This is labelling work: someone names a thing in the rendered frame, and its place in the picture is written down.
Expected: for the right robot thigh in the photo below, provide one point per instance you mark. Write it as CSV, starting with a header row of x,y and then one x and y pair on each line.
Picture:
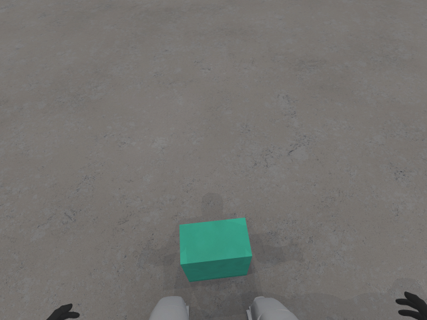
x,y
268,309

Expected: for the robot thigh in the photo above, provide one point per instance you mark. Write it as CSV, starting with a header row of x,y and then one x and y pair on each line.
x,y
268,309
170,308

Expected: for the carton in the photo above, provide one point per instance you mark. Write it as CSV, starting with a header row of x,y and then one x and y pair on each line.
x,y
215,249

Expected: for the left robot hand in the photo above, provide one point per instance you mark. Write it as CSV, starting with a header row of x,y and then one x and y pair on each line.
x,y
62,313

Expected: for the right robot hand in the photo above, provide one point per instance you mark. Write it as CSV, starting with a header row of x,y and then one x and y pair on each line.
x,y
415,302

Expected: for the left robot thigh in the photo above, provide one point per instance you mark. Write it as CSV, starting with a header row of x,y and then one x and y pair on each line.
x,y
170,308

